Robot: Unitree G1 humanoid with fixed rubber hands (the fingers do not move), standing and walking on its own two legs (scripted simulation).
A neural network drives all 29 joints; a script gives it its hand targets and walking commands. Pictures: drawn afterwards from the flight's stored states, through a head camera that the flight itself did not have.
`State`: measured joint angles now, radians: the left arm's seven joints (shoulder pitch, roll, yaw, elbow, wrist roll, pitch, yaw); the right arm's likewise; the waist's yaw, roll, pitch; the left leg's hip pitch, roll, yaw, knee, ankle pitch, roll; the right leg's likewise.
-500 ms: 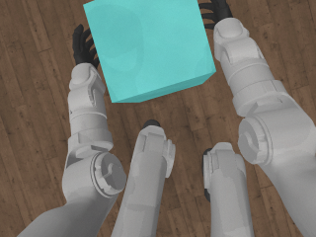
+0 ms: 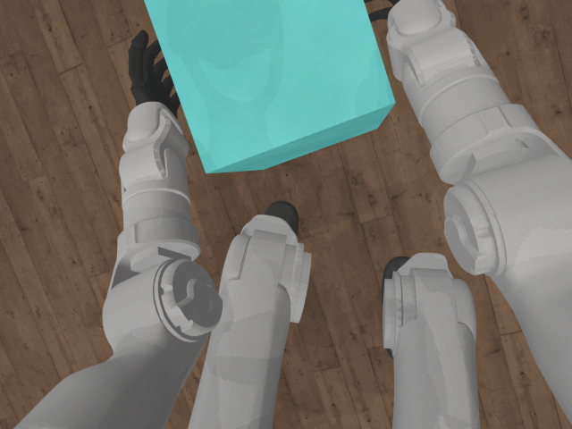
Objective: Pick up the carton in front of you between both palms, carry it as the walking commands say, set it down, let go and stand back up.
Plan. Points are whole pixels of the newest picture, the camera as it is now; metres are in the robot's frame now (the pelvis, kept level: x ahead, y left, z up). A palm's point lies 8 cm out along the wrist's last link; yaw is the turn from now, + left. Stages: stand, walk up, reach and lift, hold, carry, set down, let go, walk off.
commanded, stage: set down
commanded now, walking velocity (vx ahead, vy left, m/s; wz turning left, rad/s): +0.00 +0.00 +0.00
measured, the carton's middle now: (286, 76) +0.49 +0.14 -0.25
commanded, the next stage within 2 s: none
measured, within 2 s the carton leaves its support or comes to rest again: rests again in 0.52 s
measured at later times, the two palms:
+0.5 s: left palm (165, 102) +0.43 +0.29 -0.19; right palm (405, 24) +0.55 +0.00 -0.20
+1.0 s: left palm (149, 125) +0.40 +0.32 -0.21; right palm (418, 19) +0.57 -0.01 -0.22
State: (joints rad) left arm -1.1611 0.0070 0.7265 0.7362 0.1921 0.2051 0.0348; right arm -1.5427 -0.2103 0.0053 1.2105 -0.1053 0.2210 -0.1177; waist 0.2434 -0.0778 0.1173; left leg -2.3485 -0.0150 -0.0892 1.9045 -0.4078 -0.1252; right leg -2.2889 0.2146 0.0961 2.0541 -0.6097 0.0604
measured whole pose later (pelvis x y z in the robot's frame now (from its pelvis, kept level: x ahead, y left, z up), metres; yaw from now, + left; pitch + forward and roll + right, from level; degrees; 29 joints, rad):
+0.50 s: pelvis +0.00 +0.00 -0.01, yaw +1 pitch +46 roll +5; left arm -1.23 0.10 0.67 0.94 0.14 0.14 0.02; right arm -1.55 -0.25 0.06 1.26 -0.07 0.16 -0.07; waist 0.25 -0.06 0.20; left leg -2.34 0.02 -0.06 1.96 -0.42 -0.11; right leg -2.29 0.17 0.08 2.12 -0.63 0.03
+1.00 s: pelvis -0.01 +0.00 -0.03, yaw +2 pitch +42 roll +5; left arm -1.25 0.21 0.56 1.15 -0.04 -0.03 0.06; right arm -1.57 -0.38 0.20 1.21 0.06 0.12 -0.05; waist 0.25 0.00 0.30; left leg -2.34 0.04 -0.01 1.99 -0.40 -0.08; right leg -2.29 0.11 0.08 2.17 -0.62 0.03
